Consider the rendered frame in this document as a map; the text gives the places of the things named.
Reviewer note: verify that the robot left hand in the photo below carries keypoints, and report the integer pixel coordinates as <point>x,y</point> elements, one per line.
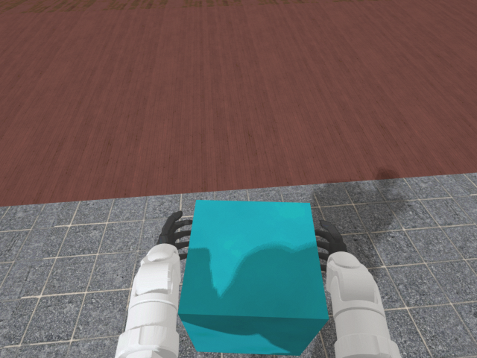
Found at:
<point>168,235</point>

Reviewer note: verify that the robot right hand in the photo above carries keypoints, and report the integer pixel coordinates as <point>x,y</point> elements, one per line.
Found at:
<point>333,237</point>

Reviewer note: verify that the robot right forearm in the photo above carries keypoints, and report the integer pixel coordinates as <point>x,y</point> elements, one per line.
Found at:
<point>359,316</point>

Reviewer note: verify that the robot left forearm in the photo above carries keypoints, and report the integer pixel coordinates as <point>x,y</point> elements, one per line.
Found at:
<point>152,313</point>

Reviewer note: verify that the carton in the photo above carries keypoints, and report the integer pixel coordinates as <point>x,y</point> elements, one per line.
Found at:
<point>252,282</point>

